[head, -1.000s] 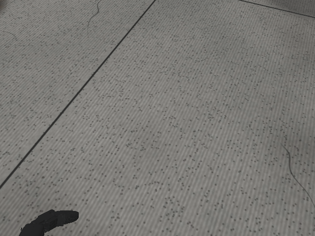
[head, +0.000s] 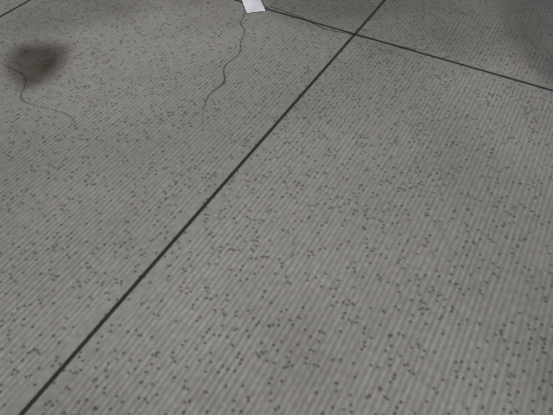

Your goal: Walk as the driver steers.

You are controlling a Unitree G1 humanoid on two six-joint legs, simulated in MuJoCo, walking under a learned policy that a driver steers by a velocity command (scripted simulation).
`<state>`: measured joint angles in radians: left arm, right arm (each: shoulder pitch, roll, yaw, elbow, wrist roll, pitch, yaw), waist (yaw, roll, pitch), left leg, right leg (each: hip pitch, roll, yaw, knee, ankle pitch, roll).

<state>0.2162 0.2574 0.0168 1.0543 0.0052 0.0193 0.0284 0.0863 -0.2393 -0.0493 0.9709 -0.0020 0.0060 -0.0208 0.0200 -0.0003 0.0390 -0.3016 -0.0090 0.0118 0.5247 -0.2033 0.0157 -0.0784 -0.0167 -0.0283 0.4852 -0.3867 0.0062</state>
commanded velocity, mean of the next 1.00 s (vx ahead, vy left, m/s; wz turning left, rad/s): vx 0.00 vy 0.00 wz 0.00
